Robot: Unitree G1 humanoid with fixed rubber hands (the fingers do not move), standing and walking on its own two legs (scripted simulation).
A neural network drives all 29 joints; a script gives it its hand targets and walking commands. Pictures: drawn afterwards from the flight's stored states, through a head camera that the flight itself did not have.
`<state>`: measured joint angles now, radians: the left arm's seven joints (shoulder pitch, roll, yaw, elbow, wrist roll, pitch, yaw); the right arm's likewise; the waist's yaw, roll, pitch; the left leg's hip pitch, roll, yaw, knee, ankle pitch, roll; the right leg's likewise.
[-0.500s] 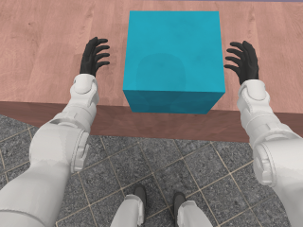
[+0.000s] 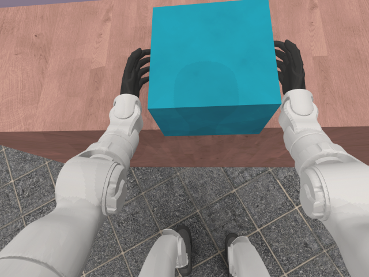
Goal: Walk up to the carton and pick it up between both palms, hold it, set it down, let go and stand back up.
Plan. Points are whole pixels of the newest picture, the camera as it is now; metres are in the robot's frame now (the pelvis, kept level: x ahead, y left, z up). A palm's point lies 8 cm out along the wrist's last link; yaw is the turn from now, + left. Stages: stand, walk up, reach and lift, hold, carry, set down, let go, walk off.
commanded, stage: reach and lift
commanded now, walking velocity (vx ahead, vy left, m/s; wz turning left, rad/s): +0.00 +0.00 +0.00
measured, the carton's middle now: (210, 75) +0.53 -0.01 -0.03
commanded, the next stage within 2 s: none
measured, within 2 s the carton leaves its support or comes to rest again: neither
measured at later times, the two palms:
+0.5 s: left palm (135, 97) +0.47 +0.15 -0.02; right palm (289, 96) +0.47 -0.16 -0.02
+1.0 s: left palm (136, 98) +0.47 +0.15 -0.02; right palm (291, 95) +0.47 -0.17 -0.02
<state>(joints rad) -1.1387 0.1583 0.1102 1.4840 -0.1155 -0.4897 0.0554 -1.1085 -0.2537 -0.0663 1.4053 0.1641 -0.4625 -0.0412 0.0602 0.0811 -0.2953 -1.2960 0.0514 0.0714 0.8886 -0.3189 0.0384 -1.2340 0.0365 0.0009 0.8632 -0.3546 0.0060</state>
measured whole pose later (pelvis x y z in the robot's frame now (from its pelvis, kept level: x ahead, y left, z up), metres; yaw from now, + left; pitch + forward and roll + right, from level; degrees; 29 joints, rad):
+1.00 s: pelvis +0.01 -0.02 +0.00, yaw +1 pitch +36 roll -2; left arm -1.08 0.16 0.40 1.55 0.12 -0.66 0.08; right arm -1.06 -0.11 -0.61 1.47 -0.36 -0.63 -0.10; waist 0.00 0.03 -0.21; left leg -1.21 0.07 0.04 0.98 -0.39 0.00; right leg -1.15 0.04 -0.06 0.95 -0.43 -0.04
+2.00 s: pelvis +0.01 -0.01 -0.01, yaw +1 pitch +38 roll -3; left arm -1.11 0.16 0.29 1.64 0.03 -0.78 0.10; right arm -1.08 -0.16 -0.55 1.62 -0.28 -0.82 -0.11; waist 0.00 0.05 -0.24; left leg -1.28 0.06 0.02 0.99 -0.38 0.01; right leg -1.20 0.03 -0.09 0.94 -0.41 -0.03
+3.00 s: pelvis -0.01 -0.01 +0.00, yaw +0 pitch +33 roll -5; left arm -0.94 0.10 0.01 1.66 -0.17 -0.67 0.15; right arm -0.95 -0.15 -0.24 1.68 -0.07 -0.65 -0.11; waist 0.01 0.04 -0.33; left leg -1.20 0.07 -0.03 1.00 -0.38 0.00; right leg -1.10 0.06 -0.08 0.92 -0.39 -0.03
